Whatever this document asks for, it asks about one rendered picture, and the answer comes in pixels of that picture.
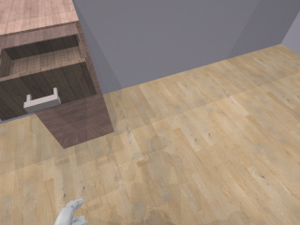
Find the handle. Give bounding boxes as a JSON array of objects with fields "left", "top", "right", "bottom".
[{"left": 23, "top": 87, "right": 61, "bottom": 113}]

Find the robot left hand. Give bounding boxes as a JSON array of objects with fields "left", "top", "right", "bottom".
[{"left": 54, "top": 198, "right": 88, "bottom": 225}]

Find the cabinet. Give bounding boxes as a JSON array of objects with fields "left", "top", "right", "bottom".
[{"left": 0, "top": 0, "right": 114, "bottom": 149}]

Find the drawer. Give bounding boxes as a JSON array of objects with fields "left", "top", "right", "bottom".
[{"left": 0, "top": 34, "right": 97, "bottom": 121}]

